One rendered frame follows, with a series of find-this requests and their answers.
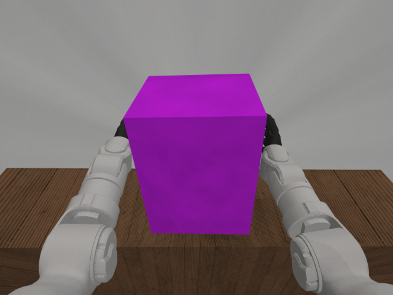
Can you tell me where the robot left forearm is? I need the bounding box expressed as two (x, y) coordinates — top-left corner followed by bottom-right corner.
(39, 136), (132, 275)

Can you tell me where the robot left upper arm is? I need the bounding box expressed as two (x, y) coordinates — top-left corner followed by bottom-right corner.
(8, 224), (117, 295)

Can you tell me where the robot right forearm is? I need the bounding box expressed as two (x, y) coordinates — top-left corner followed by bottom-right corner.
(259, 144), (369, 275)

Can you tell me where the left robot hand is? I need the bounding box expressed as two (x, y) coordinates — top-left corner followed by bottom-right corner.
(114, 119), (128, 139)

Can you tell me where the right robot hand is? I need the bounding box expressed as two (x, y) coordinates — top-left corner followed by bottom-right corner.
(262, 114), (282, 152)

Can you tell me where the carton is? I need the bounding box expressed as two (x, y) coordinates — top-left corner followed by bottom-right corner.
(123, 74), (267, 235)

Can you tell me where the robot right upper arm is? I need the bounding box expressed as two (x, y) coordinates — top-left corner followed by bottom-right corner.
(290, 228), (393, 295)

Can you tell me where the pedestal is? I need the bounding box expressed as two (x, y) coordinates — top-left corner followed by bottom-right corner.
(0, 168), (393, 295)

